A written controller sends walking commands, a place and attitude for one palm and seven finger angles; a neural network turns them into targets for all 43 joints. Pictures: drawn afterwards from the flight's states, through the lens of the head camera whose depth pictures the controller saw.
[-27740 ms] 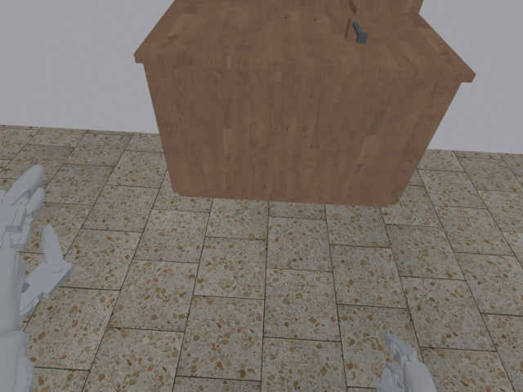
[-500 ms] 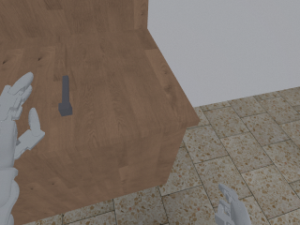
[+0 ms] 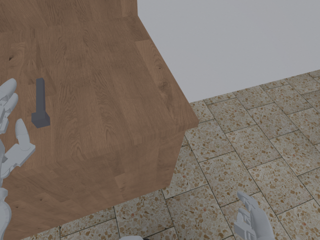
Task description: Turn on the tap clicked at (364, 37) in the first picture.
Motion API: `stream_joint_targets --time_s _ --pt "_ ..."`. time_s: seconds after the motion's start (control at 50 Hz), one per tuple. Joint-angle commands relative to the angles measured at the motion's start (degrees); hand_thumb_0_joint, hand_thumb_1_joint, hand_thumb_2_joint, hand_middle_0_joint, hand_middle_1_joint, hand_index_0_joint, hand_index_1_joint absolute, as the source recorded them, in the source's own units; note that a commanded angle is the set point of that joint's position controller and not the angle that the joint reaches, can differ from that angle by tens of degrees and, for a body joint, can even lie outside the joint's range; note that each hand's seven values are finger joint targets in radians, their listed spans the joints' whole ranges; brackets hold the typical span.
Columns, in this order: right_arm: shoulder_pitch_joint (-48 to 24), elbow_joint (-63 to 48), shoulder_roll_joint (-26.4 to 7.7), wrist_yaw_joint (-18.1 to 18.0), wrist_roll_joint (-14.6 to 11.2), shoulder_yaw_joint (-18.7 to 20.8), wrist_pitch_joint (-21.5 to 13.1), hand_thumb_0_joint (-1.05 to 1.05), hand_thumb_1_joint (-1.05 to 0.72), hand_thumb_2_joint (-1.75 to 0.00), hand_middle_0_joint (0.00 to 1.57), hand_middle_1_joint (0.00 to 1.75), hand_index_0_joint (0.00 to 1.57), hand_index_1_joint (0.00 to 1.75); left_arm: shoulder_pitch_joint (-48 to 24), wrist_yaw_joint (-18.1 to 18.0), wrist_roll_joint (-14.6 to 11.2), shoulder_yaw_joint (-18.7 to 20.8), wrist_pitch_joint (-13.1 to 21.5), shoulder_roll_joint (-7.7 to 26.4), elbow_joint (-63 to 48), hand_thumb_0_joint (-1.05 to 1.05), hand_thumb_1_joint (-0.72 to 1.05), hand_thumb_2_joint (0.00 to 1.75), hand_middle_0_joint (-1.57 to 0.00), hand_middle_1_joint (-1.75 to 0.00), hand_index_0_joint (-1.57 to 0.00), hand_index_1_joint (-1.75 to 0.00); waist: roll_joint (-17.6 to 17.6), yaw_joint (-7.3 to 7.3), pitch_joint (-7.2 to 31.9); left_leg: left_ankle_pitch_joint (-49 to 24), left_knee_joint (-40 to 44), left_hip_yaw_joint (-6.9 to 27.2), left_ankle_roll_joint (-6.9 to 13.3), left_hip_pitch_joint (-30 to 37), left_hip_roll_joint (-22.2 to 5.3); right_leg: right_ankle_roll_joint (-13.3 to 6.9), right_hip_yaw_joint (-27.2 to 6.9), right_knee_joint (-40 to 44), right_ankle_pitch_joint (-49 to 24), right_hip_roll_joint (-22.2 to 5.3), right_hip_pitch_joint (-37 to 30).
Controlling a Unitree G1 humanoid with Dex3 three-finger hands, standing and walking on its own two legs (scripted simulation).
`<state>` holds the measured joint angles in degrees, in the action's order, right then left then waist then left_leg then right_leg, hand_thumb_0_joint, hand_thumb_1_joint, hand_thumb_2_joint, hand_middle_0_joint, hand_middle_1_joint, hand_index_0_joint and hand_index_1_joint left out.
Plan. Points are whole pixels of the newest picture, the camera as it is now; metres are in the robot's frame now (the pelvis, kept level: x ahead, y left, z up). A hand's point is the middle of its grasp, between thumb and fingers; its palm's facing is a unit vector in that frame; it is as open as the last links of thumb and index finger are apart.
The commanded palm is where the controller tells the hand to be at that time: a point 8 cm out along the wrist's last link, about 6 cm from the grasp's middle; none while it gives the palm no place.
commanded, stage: look again from close up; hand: left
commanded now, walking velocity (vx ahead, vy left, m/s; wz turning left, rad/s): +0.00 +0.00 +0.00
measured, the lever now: (41, 119) +0.34 +0.31 +0.09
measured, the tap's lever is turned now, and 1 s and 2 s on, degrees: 0 0 0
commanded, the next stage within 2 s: turn the palm inward beside the body in 0.36 s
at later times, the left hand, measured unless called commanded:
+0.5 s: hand (12, 148) +0.23 +0.27 +0.18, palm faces +0.38 -0.79 -0.48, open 7.4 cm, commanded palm +0.15 +0.29 +0.18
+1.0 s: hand (4, 185) +0.17 +0.25 +0.17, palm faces +0.57 -0.77 -0.27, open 7.4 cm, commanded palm +0.12 +0.27 +0.17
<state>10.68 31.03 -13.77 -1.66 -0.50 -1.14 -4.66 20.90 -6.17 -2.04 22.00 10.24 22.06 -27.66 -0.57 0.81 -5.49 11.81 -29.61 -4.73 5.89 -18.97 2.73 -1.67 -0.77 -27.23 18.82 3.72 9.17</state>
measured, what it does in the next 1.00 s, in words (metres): shifts its weight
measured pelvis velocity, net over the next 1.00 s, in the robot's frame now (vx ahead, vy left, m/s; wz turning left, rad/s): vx -0.07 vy -0.04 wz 0.07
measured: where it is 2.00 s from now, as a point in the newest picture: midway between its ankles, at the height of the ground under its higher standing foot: outside the picture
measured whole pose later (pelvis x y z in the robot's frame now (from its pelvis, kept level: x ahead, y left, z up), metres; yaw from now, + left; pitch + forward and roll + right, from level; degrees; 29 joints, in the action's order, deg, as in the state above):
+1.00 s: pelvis -0.07 -0.04 -0.02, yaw +4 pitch -5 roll -1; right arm 6.5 38.7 -12.4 -4.0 -1.0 -5.4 -1.0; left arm 3.8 -9.2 -3.6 17.7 -5.5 22.1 -13.9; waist 2.0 4.5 -0.6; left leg 14.3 -38.9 0.5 2.2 -23.7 2.8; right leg -4.9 7.2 -38.9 20.3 3.9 14.7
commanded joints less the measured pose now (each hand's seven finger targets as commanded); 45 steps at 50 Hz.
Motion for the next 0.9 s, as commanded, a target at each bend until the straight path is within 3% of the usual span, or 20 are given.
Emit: stream_joint_targets --time_s 0.0,0.14,0.16,0.24,0.42,0.44,0.46,0.48,0.5,0.52,0.56,0.62,0.64,0.7,0.74,0.78,0.82,0.84,0.86,0.88 --pt "-3.9 -9.0 -6.0 0.3 -0.4 2.6 -2.7 0.00 -0.90 -0.90 0.20 0.30 0.20 0.30 6.2 -0.7 -0.6 7.5 4.5 9.2 -12.7 0.00 0.90 0.90 -0.20 -0.30 -0.20 -0.30 3.1 0.09 15.9 -18.3 1.5 8.8 -1.7 16.3 -8.6 0.3 -1.8 3.0 -19.5 -5.8 3.7" --pt "-4.3 -8.9 -6.0 -0.4 -0.8 2.8 -0.2 0.00 -0.90 -0.90 0.20 0.30 0.20 0.30 5.0 -0.1 -1.3 9.0 3.4 10.8 -7.7 0.00 0.90 0.90 -0.20 -0.30 -0.20 -0.30 1.1 -0.55 12.8 -13.7 2.7 8.6 -2.5 13.7 -8.7 0.4 -2.4 3.9 -18.9 -6.3 4.7" --pt "-4.0 -8.8 -5.8 -0.5 -0.8 2.6 0.1 0.00 -0.90 -0.90 0.20 0.30 0.20 0.30 4.7 0.1 -1.4 6.8 3.3 8.6 -7.0 0.00 0.90 0.90 -0.20 -0.30 -0.20 -0.30 1.2 -0.84 12.5 -13.0 3.2 8.9 -2.3 13.2 -8.7 0.4 -2.0 3.8 -18.5 -6.1 4.5" --pt "-5.3 -9.3 -5.8 -0.8 -0.8 2.3 -0.8 0.00 -0.90 -0.90 0.20 0.30 0.20 0.30 -1.0 -0.4 -0.8 6.2 3.1 10.7 -13.9 0.00 0.90 0.90 -0.20 -0.30 -0.20 -0.30 5.3 -0.27 14.2 -14.4 4.4 9.8 -2.1 16.5 -9.5 0.5 -1.5 2.4 -15.7 -5.7 5.0" --pt "-5.0 -9.0 -5.6 -0.4 -0.4 2.3 -1.3 0.00 -0.90 -0.90 0.20 0.30 0.20 0.30 0.9 -1.1 -0.8 5.7 2.6 9.4 -13.9 0.00 0.90 0.90 -0.20 -0.30 -0.20 -0.30 6.6 -0.11 13.0 -8.8 6.2 11.4 -3.5 14.1 -9.9 -0.2 -0.6 4.8 -10.6 -5.4 3.2" --pt "3.5 -13.8 -8.8 -4.6 -3.7 -5.5 -2.1 0.00 -0.90 -0.90 0.20 0.30 0.20 0.30 -50.5 -2.6 2.3 20.9 11.6 54.1 -29.2 0.00 0.90 0.90 -0.20 -0.30 -0.20 -0.30 15.8 -2.71 12.0 1.0 10.6 15.6 -4.5 2.3 -8.6 3.3 -0.1 -3.5 -2.2 -1.4 -6.5" --pt "-2.7 -2.4 -4.3 -2.8 3.6 2.4 -3.8 0.00 -0.90 -0.90 0.20 0.30 0.20 0.30 -27.8 0.7 6.9 15.6 1.1 21.1 5.8 0.00 0.90 0.90 -0.20 -0.30 -0.20 -0.30 15.1 4.73 23.5 -27.5 4.3 12.9 -11.6 21.0 -7.3 -0.9 2.8 -10.0 -9.5 0.5 10.8" --pt "-2.5 -4.6 -4.4 1.2 3.5 1.3 -3.7 0.00 -0.90 -0.90 0.20 0.30 0.20 0.30 -18.7 2.2 2.3 2.6 -0.9 10.0 1.0 0.00 0.90 0.90 -0.20 -0.30 -0.20 -0.30 4.9 -1.17 23.4 -39.8 3.9 16.0 -14.9 25.1 -8.3 0.7 4.1 -7.8 -2.8 1.6 15.7" --pt "-1.3 -2.7 -8.5 1.8 2.4 3.6 -2.5 0.00 -0.90 -0.90 0.20 0.30 0.20 0.30 -13.4 3.3 0.2 6.6 -4.1 11.0 1.1 0.00 0.90 0.90 -0.20 -0.30 -0.20 -0.30 6.0 2.01 28.4 -40.3 3.6 17.2 -14.5 30.9 -10.5 1.7 1.8 -9.6 -3.6 0.9 19.1" --pt "-5.0 -3.8 -8.5 1.9 1.2 3.5 -2.8 0.00 -0.90 -0.90 0.20 0.30 0.20 0.30 -13.8 6.3 -5.4 0.9 -7.2 3.7 0.1 0.00 0.90 0.90 -0.20 -0.30 -0.20 -0.30 4.1 3.47 27.5 -32.7 5.0 16.8 -13.1 30.6 -9.2 1.5 1.9 -10.2 -2.4 -0.6 18.8" --pt "-9.3 -4.1 -9.1 2.0 -0.6 2.7 -2.8 0.00 -0.90 -0.90 0.20 0.30 0.20 0.30 -9.3 9.4 -10.1 -0.5 -12.8 2.4 1.5 0.00 0.90 0.90 -0.20 -0.30 -0.20 -0.30 4.4 4.72 19.2 -14.7 7.5 13.2 -10.9 23.2 -6.7 0.1 3.4 -8.1 -2.4 -1.6 16.4" --pt "-13.1 -6.1 -7.9 2.4 -1.2 0.7 -1.4 0.00 -0.90 -0.90 0.20 0.30 0.20 0.30 -11.8 7.4 -3.7 -5.8 -15.5 3.8 -2.4 0.00 0.90 0.90 -0.20 -0.30 -0.20 -0.30 6.0 3.41 7.5 8.8 9.5 13.4 -8.8 10.6 -5.2 -1.2 5.3 -5.9 -0.8 -1.4 16.1" --pt "-14.2 -6.8 -7.6 2.5 -1.3 0.2 -0.9 0.00 -0.90 -0.90 0.20 0.30 0.20 0.30 -14.0 5.0 -1.5 -4.2 -15.0 6.5 -5.7 0.00 0.90 0.90 -0.20 -0.30 -0.20 -0.30 7.0 3.09 6.5 11.7 9.3 12.7 -8.2 8.4 -4.8 -1.7 5.0 -4.7 -0.9 -1.3 15.1" --pt "-13.6 -7.2 -7.0 1.6 1.2 0.2 0.1 0.00 -0.90 -0.90 0.20 0.30 0.20 0.30 -16.8 -1.0 3.1 1.0 -9.4 11.3 -11.8 0.00 0.90 0.90 -0.20 -0.30 -0.20 -0.30 2.0 1.59 11.9 15.9 6.5 15.4 -6.9 9.3 -5.4 -0.5 4.7 -5.3 1.0 -0.8 16.5" --pt "-13.6 -6.5 -6.3 0.4 1.9 0.4 -0.1 0.00 -0.90 -0.90 0.20 0.30 0.20 0.30 -20.2 -5.1 3.2 6.1 -4.0 16.8 -17.5 0.00 0.90 0.90 -0.20 -0.30 -0.20 -0.30 0.7 2.37 17.4 18.5 6.0 15.4 -6.9 10.0 -5.8 -0.1 4.4 -6.3 3.7 0.1 16.4" --pt "-13.1 -5.2 -4.3 -0.1 2.2 -0.4 -1.0 0.00 -0.90 -0.90 0.20 0.30 0.20 0.30 -21.0 -7.8 2.2 3.5 -0.6 11.5 -14.2 0.00 0.90 0.90 -0.20 -0.30 -0.20 -0.30 2.6 2.64 18.1 21.7 4.7 14.7 -7.2 10.1 -5.3 0.1 4.0 -7.0 6.1 0.3 18.3" --pt "-12.8 -2.7 -4.8 -0.5 1.8 -0.5 -1.3 0.00 -0.90 -0.90 0.20 0.30 0.20 0.30 -22.9 -8.6 0.8 2.9 -0.4 10.5 -8.0 0.00 0.90 0.90 -0.20 -0.30 -0.20 -0.30 6.5 1.84 15.4 23.1 3.1 13.2 -6.5 8.4 -4.3 0.0 3.9 -5.7 7.0 -0.2 18.4" --pt "-12.3 -1.7 -5.5 -0.9 1.5 -0.5 -0.9 0.00 -0.90 -0.90 0.20 0.30 0.20 0.30 -23.0 -8.3 1.2 4.0 -2.4 12.5 -3.4 0.00 0.90 0.90 -0.20 -0.30 -0.20 -0.30 8.9 1.83 13.7 23.1 2.2 12.4 -6.2 7.0 -3.7 -0.2 3.7 -5.0 7.4 -0.4 18.4" --pt "-13.1 -2.0 -5.4 -1.1 1.0 -0.8 -0.7 0.00 -0.90 -0.90 0.20 0.30 0.20 0.30 -24.7 -6.9 0.5 0.4 -4.6 9.3 -0.7 0.00 0.90 0.90 -0.20 -0.30 -0.20 -0.30 9.7 1.11 11.9 23.5 1.8 11.8 -6.0 5.6 -3.1 -0.3 3.9 -4.2 8.0 -1.1 18.1" --pt "-13.6 -1.4 -5.8 -1.8 0.5 -1.0 -0.3 0.00 -0.90 -0.90 0.20 0.30 0.20 0.30 -24.6 -5.6 0.0 -0.4 -7.8 9.7 3.5 0.00 0.90 0.90 -0.20 -0.30 -0.20 -0.30 9.3 1.30 9.9 23.5 0.9 11.0 -5.6 4.4 -2.6 -0.3 3.5 -3.1 9.4 -1.4 17.8"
